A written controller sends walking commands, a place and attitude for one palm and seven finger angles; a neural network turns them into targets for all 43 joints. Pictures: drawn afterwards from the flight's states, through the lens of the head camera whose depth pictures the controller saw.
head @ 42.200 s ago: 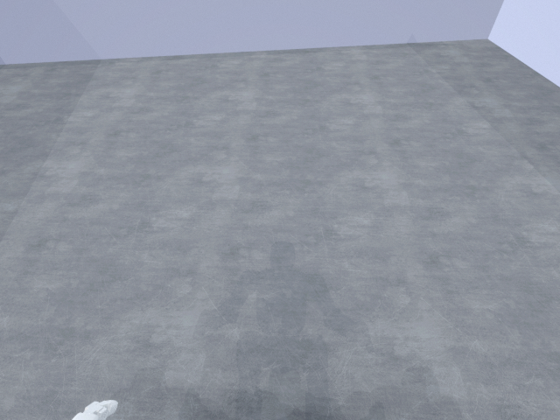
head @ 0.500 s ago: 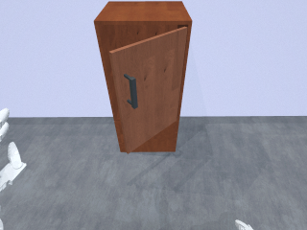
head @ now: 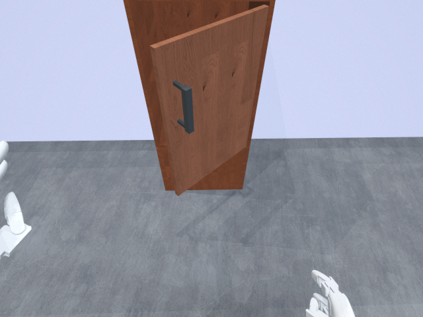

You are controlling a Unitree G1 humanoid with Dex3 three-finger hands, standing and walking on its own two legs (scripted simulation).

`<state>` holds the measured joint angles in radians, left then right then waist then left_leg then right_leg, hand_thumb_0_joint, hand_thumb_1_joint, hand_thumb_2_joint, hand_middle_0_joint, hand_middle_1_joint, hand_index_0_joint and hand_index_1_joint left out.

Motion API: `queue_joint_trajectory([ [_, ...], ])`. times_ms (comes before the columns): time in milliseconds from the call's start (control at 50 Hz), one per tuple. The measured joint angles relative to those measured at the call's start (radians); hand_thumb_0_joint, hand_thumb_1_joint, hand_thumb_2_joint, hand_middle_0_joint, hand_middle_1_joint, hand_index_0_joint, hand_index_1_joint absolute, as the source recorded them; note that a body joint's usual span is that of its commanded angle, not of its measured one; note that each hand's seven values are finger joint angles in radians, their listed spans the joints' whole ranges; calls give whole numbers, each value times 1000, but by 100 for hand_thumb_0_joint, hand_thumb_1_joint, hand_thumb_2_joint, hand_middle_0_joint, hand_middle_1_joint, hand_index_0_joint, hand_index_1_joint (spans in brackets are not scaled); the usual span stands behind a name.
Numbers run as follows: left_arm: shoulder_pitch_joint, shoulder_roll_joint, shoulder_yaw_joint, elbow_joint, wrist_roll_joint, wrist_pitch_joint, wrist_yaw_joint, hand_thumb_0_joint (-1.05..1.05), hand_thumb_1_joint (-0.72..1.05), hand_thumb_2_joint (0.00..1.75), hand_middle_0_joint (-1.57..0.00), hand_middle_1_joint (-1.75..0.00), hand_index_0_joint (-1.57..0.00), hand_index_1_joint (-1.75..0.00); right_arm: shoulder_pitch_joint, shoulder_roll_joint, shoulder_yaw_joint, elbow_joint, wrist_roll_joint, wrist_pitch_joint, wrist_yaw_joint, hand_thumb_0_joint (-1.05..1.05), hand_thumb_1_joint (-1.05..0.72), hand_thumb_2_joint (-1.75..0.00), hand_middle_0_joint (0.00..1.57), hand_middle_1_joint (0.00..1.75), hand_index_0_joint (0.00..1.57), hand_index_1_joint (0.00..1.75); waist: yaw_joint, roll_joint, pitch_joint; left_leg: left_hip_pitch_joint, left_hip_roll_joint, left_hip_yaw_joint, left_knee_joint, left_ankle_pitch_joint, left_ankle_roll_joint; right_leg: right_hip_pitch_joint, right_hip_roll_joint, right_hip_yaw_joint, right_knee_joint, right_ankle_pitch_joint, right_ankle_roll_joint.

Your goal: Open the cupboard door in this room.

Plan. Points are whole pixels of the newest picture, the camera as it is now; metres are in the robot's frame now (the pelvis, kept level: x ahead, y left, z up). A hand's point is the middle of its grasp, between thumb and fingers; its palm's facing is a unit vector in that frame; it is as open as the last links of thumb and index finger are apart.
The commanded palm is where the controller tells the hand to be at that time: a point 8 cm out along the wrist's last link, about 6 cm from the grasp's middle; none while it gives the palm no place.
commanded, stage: let the arm hang, fingers relaxed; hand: left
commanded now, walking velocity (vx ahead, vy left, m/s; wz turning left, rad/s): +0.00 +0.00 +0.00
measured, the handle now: (183, 107) +0.62 +0.11 +0.05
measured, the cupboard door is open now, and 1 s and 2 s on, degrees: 42 42 42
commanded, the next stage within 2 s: look to check the result in 1.10 s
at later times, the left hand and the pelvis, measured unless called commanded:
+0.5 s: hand out of the picture -0.02 +0.20 -0.16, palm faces +0.08 -0.97 -0.23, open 7.1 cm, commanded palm none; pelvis -0.02 +0.00 +0.01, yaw +4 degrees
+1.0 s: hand out of the picture -0.02 +0.19 -0.16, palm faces +0.09 -0.98 -0.19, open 7.4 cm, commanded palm none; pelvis -0.02 +0.01 +0.01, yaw +3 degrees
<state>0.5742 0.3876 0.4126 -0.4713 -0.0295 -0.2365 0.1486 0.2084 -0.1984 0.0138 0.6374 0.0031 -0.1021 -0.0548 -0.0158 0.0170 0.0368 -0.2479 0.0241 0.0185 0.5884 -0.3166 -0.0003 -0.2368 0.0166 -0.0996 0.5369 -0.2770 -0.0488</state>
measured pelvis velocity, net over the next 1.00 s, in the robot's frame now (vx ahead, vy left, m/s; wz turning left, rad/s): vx -0.02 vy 0.01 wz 0.06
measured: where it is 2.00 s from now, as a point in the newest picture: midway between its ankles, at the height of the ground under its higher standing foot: outside the picture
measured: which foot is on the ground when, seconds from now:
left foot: down 0.00-1.00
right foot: down 0.00-1.00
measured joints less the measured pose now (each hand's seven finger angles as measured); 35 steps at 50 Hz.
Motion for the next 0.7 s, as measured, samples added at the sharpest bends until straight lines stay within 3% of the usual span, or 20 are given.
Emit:
queue_joint_trajectory([
  [40,-67,16,-64,139,26,4,-34,1,89,90,-21,-30,-21,-30,-2,-23,-20,47,-6,-29,35,1,-90,-90,20,30,20,30,11,10,-20,-34,-16,-7,5,51,12,-53,-16,5,87,-53,19],
  [120,-257,-57,-220,615,53,208,-108,0,90,90,-20,-30,-20,-30,-27,-72,-24,126,-36,45,58,1,-90,-90,20,30,20,30,-9,39,-60,-94,-66,-25,29,20,31,-173,-20,108,343,-232,44],
  [160,-305,-96,-280,817,59,261,-127,0,90,90,-20,-29,-20,-30,-31,-71,-17,145,-47,65,59,1,-90,-90,20,30,20,30,-13,24,-46,-97,-82,-22,18,34,28,-159,-27,134,302,-208,48],
  [200,-315,-121,-335,963,62,271,-139,1,91,90,-20,-29,-20,-29,-32,-57,-9,163,-41,78,60,1,-90,-90,20,30,20,30,-5,-19,-20,-95,-94,-4,25,33,20,-101,-37,154,162,-47,43],
  [280,-296,-209,-430,1214,57,274,-154,1,91,90,-20,-29,-20,-29,-17,-45,-20,223,-25,109,58,1,-90,-90,20,30,20,30,-19,-20,23,-63,-65,-33,10,38,2,-50,-9,124,121,-79,23],
  [360,-296,-203,-405,1349,38,258,-129,-2,99,90,-21,-30,-21,-30,16,-19,-18,310,-24,126,48,1,-90,-90,20,30,20,30,2,-44,38,-28,-48,-56,-49,72,-4,2,7,103,31,-38,19],
  [440,-303,-186,-405,1450,35,255,-130,-1,98,90,-21,-30,-21,-30,30,-11,-18,378,-23,131,37,1,-90,-90,20,30,20,30,14,-27,42,-4,-35,-64,-90,97,-3,44,19,97,-49,9,19],
  [700,-321,-191,-400,1597,36,247,-128,0,92,90,-20,-29,-20,-29,42,29,-12,479,-25,121,35,0,-90,-90,20,30,20,30,12,24,18,35,-53,-50,-174,150,14,73,-1,111,-115,54,38],
])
